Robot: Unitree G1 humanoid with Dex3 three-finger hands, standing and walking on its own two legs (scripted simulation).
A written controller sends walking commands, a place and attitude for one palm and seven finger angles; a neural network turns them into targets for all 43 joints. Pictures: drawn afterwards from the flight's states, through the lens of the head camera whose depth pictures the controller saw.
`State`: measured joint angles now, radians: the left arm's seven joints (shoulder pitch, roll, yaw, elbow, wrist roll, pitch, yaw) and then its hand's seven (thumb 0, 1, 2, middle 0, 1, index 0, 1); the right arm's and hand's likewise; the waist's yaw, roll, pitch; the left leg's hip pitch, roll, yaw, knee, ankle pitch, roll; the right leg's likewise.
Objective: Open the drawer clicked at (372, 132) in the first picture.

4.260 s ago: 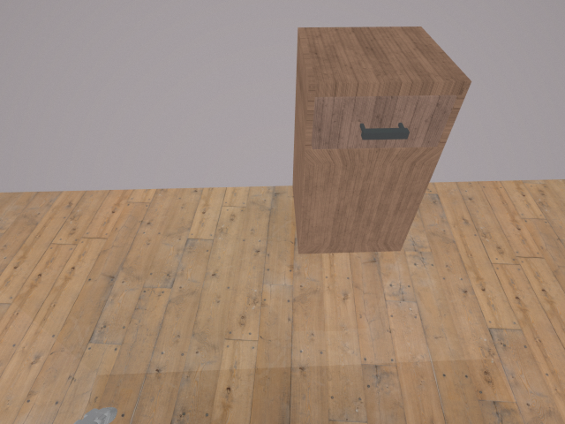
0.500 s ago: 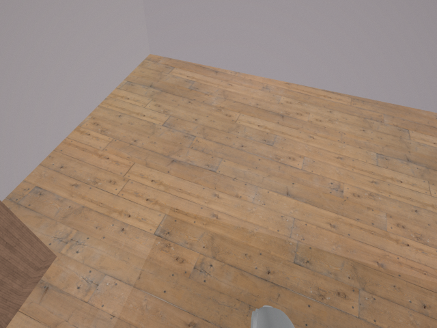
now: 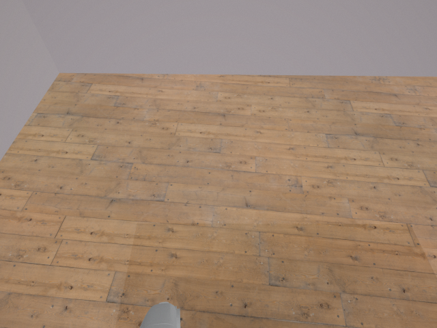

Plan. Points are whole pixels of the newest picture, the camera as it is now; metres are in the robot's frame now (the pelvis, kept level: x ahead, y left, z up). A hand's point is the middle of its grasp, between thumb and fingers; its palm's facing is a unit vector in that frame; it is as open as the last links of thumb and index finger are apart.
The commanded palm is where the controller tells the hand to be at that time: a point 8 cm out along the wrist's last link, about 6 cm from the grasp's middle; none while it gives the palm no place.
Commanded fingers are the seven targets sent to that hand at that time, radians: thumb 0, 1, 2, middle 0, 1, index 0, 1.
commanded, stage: turn to face it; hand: left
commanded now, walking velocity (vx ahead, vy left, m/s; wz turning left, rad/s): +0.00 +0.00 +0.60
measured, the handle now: out of the picture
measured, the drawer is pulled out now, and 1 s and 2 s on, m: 0.00 0.00 0.00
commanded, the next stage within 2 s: none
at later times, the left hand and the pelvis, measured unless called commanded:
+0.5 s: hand (96, 324) +0.15 +0.27 -0.18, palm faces +0.20 -0.96 -0.18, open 7.4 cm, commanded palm none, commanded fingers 0.00 0.90 0.90 -0.20 -0.30 -0.20 -0.30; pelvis +0.12 +0.07 +0.00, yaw +9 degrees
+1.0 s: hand out of the picture +0.13 +0.22 -0.14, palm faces +0.46 -0.85 -0.28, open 7.4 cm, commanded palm none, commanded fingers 0.00 0.90 0.90 -0.20 -0.30 -0.20 -0.30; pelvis +0.13 +0.00 +0.01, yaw +28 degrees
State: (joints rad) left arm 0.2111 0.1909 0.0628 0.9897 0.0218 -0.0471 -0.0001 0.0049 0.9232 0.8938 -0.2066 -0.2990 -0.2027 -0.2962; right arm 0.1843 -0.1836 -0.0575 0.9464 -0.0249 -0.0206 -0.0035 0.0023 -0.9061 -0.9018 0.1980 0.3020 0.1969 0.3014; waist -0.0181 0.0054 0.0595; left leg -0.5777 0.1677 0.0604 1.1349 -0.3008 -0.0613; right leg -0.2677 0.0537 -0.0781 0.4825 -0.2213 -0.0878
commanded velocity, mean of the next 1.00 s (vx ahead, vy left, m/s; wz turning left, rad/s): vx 0.00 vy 0.00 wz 0.60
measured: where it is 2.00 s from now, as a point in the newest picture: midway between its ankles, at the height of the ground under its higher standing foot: outside the picture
